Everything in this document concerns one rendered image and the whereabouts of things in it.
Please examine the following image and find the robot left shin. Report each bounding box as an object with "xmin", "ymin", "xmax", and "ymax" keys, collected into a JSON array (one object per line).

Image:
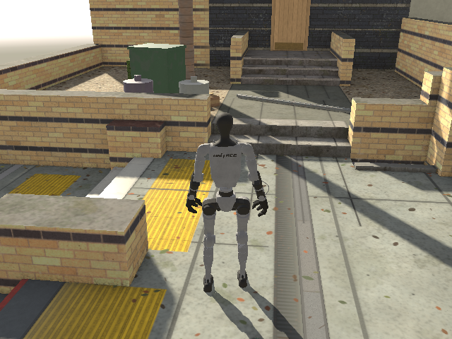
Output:
[{"xmin": 203, "ymin": 234, "xmax": 213, "ymax": 282}]

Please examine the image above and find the robot right hand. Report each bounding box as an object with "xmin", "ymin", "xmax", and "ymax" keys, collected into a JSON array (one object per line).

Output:
[{"xmin": 252, "ymin": 199, "xmax": 268, "ymax": 217}]

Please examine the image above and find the robot right upper arm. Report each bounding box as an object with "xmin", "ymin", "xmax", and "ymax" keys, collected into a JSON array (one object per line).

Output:
[{"xmin": 239, "ymin": 143, "xmax": 259, "ymax": 182}]

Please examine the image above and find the robot left forearm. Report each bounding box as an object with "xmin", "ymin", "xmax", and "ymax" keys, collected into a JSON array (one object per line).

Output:
[{"xmin": 187, "ymin": 172, "xmax": 200, "ymax": 200}]

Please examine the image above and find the robot left hand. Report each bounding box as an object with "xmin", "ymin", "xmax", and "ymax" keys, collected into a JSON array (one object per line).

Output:
[{"xmin": 186, "ymin": 198, "xmax": 202, "ymax": 213}]

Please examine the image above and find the robot right foot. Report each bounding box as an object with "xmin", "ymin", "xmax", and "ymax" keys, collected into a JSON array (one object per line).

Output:
[{"xmin": 237, "ymin": 270, "xmax": 247, "ymax": 288}]

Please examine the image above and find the robot left upper arm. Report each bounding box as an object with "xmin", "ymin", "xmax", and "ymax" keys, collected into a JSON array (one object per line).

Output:
[{"xmin": 193, "ymin": 143, "xmax": 210, "ymax": 182}]

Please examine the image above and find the robot right forearm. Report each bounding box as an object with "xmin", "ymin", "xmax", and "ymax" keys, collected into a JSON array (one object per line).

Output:
[{"xmin": 252, "ymin": 170, "xmax": 266, "ymax": 201}]

